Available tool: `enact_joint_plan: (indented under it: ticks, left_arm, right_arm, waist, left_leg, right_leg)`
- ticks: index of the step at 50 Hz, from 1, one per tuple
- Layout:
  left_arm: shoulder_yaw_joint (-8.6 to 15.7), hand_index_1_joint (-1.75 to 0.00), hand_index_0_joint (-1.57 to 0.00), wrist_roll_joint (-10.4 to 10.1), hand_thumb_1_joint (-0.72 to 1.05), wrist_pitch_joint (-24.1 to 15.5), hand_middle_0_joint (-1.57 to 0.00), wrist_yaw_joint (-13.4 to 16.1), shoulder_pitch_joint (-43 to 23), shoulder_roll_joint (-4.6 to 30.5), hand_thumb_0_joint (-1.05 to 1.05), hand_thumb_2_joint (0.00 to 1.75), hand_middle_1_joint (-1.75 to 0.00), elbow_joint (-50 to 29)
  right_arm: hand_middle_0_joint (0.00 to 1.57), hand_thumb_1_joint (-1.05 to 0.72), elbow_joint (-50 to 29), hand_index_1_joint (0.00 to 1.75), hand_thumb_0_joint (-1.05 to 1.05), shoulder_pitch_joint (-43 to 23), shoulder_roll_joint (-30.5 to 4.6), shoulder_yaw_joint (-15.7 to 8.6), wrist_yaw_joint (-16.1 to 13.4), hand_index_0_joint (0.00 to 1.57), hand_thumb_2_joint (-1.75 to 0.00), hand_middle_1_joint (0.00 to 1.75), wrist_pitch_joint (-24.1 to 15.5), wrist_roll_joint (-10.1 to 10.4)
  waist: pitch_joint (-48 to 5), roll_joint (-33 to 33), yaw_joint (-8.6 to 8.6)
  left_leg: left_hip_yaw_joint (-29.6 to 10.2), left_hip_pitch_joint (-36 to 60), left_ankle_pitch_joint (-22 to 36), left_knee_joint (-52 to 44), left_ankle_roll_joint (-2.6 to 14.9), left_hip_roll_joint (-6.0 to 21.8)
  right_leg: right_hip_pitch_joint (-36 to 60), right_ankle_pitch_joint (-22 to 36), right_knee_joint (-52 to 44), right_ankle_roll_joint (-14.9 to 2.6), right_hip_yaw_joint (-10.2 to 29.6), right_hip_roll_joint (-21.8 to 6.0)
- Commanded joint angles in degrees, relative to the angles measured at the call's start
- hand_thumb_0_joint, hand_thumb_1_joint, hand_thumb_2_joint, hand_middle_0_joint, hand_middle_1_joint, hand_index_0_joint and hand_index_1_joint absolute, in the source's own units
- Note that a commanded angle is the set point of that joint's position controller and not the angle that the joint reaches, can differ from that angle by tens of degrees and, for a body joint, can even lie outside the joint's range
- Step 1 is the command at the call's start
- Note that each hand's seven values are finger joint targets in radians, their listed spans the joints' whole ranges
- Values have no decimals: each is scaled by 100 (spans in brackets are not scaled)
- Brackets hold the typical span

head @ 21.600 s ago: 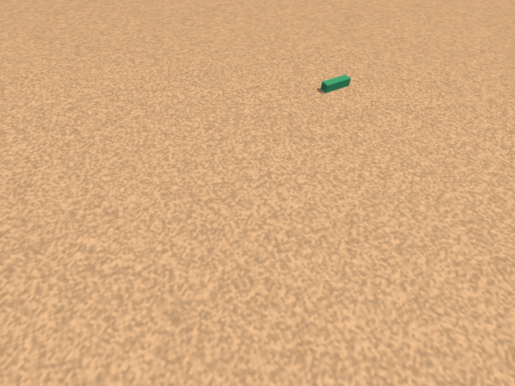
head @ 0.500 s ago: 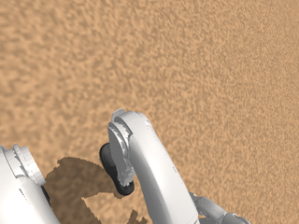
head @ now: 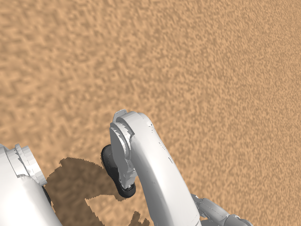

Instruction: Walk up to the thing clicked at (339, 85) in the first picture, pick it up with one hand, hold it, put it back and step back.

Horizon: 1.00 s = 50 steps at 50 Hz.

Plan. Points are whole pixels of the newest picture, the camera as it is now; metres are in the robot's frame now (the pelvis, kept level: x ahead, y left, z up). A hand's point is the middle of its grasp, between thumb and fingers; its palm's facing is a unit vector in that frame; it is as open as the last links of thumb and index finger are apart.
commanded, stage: settle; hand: left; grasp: from above
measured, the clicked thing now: out of the picture +0.40 +0.37 -0.30
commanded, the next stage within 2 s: lift in 0.88 s
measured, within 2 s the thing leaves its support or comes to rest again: leaves its support in 0.30 s
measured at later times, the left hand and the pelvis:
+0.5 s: hand out of the picture +0.39 +0.37 -0.22, palm faces +0.02 -0.45 -0.89, open 9.2 cm; pelvis +0.00 +0.00 +0.01, yaw +1 degrees
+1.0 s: hand out of the picture +0.38 +0.36 -0.16, palm faces -0.02 -0.44 -0.90, open 9.2 cm; pelvis +0.00 -0.01 +0.02, yaw +4 degrees
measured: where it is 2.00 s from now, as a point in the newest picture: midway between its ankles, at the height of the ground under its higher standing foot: (87, 198)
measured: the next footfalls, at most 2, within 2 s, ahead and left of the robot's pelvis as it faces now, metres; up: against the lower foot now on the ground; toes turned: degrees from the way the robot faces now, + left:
none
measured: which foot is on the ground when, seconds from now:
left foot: down 0.00-1.00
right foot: down 0.00-1.00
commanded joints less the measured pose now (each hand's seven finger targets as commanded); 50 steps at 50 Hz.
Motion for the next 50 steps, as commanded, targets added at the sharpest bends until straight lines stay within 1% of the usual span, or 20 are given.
enact_joint_plan:
  ticks: [1,2,3,5,10,11,13,15,17,20,22,24,29,34,39,45,47,48,49,50]
  left_arm:
    - [-166,-64,-91,64,48,23,-95,231,-992,1276,0,81,-59,-598]
    - [-110,-63,-92,100,50,11,-96,245,-1094,1402,0,82,-59,-676]
    - [-43,-64,-93,7,51,28,-98,271,-1105,1381,0,84,-58,-715]
    - [5,-64,-95,28,53,89,-100,326,-978,1333,0,85,-59,-560]
    - [157,-64,-92,-272,50,180,-96,392,-1432,1433,0,82,-59,-1163]
    - [151,-64,-91,-317,49,222,-96,386,-1439,1269,0,86,-58,-1058]
    - [91,-66,-92,-279,50,271,-97,326,-1680,1366,0,88,-60,-1442]
    - [-50,-65,-90,-213,49,377,-95,262,-1699,1207,0,86,-59,-1359]
    - [-117,-65,-88,-106,47,446,-92,205,-1990,1197,0,84,-60,-1801]
    - [-231,-64,-89,94,49,655,-92,131,-1735,1062,0,79,-61,-1797]
    - [-388,-62,-89,201,49,784,-91,72,-1576,720,0,76,-60,-1849]
    - [-414,-64,-90,130,51,878,-91,44,-1459,403,0,76,-62,-1886]
    - [-569,-63,-83,-141,41,1014,-85,-3,-1403,-252,0,73,-61,-1684]
    - [-540,-61,-84,31,41,1007,-86,-98,-1734,-165,0,72,-59,-1714]
    - [-604,-61,-87,306,45,939,-89,-195,-2031,-27,0,72,-59,-1871]
    - [-601,-62,-86,335,44,953,-89,-155,-2268,-87,0,75,-59,-2004]
    - [-462,-64,-87,294,45,969,-90,-117,-2265,-40,0,80,-61,-2045]
    - [-468,-64,-86,265,45,1013,-89,-126,-2269,-84,0,80,-61,-1941]
    - [-430,-61,-94,250,53,1021,-97,-126,-2174,-90,0,76,-58,-1835]
    - [-428,-62,-86,272,45,1044,-89,-119,-2121,-119,0,74,-62,-1806]
  right_arm:
    - [20,-90,143,30,0,1099,-1978,-485,-1,20,-90,30,-38,65]
    - [20,-90,288,30,0,1080,-1981,-514,-13,20,-90,30,-28,71]
    - [20,-90,204,30,0,1167,-1979,-516,2,20,-90,30,-19,65]
    - [20,-90,186,30,0,1227,-2017,-540,8,20,-90,30,-11,77]
    - [20,-90,152,30,0,1018,-2013,-614,1,20,-90,30,-8,88]
    - [20,-90,117,30,0,1115,-1981,-622,5,20,-90,30,1,80]
    - [20,-91,-19,30,0,928,-1972,-651,-22,20,-90,30,-1,124]
    - [20,-90,134,30,0,1201,-1947,-682,-15,20,-90,30,68,132]
    - [20,-90,-37,30,0,1130,-1926,-751,-37,20,-90,30,120,194]
    - [20,-90,32,30,0,1065,-1879,-905,-53,20,-90,30,215,235]
    - [20,-89,35,30,0,1175,-1791,-1006,-27,20,-90,30,294,302]
    - [20,-89,22,30,0,1232,-1771,-1118,-36,20,-90,30,352,375]
    - [20,-89,207,30,0,1325,-1667,-1296,-48,20,-90,30,400,475]
    - [20,-89,304,30,0,1306,-1591,-1417,-58,20,-90,30,416,451]
    - [20,-89,396,30,0,1188,-1494,-1519,-142,20,-90,30,410,440]
    - [20,-89,446,30,0,1243,-1368,-1596,-226,20,-90,30,442,432]
    - [20,-89,520,30,0,1328,-1366,-1649,-246,20,-90,30,489,462]
    - [20,-89,582,30,0,1297,-1318,-1649,-247,20,-89,30,508,426]
    - [20,-91,552,30,0,1356,-1315,-1644,-253,20,-91,30,508,442]
    - [20,-88,583,30,0,1315,-1293,-1668,-251,20,-89,30,535,442]
  waist:
    - [-3444,2849,-334]
    - [-3442,2904,-300]
    - [-3522,2912,-286]
    - [-3645,3012,-239]
    - [-3766,3155,-187]
    - [-3886,3235,-235]
    - [-4029,3279,-162]
    - [-4268,3521,-179]
    - [-4641,3713,-34]
    - [-4568,3856,99]
    - [-4764,3866,156]
    - [-4961,3743,264]
    - [-4548,3053,163]
    - [-4527,2781,185]
    - [-4879,3167,323]
    - [-5431,3220,378]
    - [-5617,3229,477]
    - [-5560,3096,433]
    - [-5595,3069,467]
    - [-5599,3023,505]
  left_leg:
    - [699,2628,651,-1432,286,297]
    - [741,2616,636,-1448,283,292]
    - [705,2738,745,-1440,293,291]
    - [690,2822,754,-1477,277,310]
    - [775,2889,839,-1476,264,301]
    - [777,2979,878,-1501,242,301]
    - [846,2957,894,-1488,240,300]
    - [896,3011,1068,-1504,216,298]
    - [905,3219,1207,-1564,189,305]
    - [917,3218,1092,-1780,164,297]
    - [908,3307,1086,-1859,161,271]
    - [940,3235,1054,-1926,172,243]
    - [984,2802,895,-1870,276,194]
    - [1059,2616,728,-1898,335,155]
    - [1162,2894,594,-2037,285,131]
    - [1317,3080,710,-2092,275,98]
    - [1357,3103,840,-2089,275,97]
    - [1363,3047,875,-2050,308,89]
    - [1428,2973,913,-2034,307,70]
    - [1449,2910,943,-2018,323,62]
  right_leg:
    - [1642,1405,-1336,-186,-463,-64]
    - [1650,1378,-1355,-170,-467,-70]
    - [1692,1482,-1285,-169,-492,-106]
    - [1730,1480,-1335,-196,-494,-74]
    - [1752,1573,-1328,-147,-461,-140]
    - [1792,1628,-1322,-171,-453,-122]
    - [1777,1641,-1416,-167,-361,-116]
    - [1811,1816,-1418,-198,-339,-111]
    - [1814,1893,-1427,-242,-311,-106]
    - [1727,1792,-1400,-272,-310,-137]
    - [1619,1741,-1414,-321,-317,-129]
    - [1627,1713,-1484,-345,-301,-111]
    - [1297,1602,-1603,-266,-173,-96]
    - [1178,1418,-1658,-259,-39,-108]
    - [1098,1069,-1704,-339,76,-131]
    - [1339,1123,-1791,-354,161,-154]
    - [1353,1213,-1797,-353,176,-178]
    - [1336,1269,-1792,-332,163,-199]
    - [1428,1278,-1847,-331,237,-170]
    - [1438,1295,-1880,-318,239,-189]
